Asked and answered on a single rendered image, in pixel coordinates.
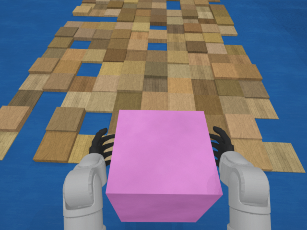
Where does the carton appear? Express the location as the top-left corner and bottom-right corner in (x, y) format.
(106, 110), (223, 222)

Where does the left robot forearm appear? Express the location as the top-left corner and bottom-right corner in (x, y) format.
(63, 153), (107, 230)

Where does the robot left hand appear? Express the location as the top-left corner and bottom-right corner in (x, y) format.
(89, 128), (115, 166)

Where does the right robot forearm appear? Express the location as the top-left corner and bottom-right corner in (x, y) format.
(219, 151), (271, 230)

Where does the robot right hand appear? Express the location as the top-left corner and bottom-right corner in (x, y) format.
(209, 126), (234, 167)

